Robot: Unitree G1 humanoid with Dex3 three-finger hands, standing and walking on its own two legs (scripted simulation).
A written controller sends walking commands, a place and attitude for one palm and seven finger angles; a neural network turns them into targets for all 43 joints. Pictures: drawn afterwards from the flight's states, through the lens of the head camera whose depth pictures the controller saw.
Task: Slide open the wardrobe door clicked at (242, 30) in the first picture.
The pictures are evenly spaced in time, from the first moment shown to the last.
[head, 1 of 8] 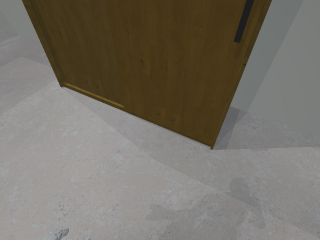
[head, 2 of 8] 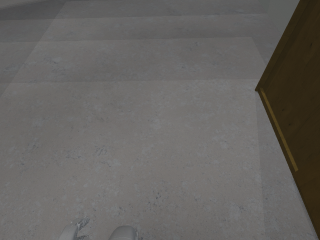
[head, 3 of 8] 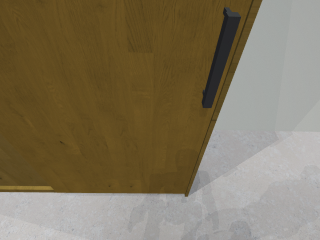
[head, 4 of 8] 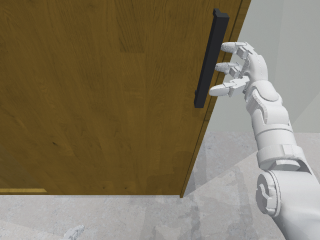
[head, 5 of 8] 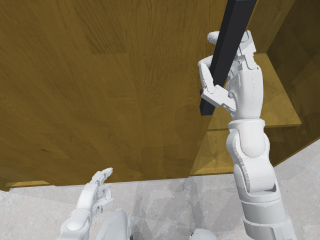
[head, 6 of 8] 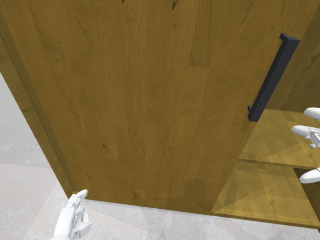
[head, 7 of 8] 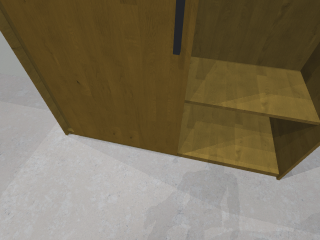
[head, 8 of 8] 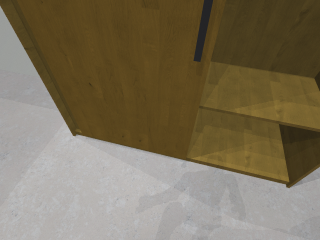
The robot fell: no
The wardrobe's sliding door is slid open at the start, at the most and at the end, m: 0.00 0.70 0.69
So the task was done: yes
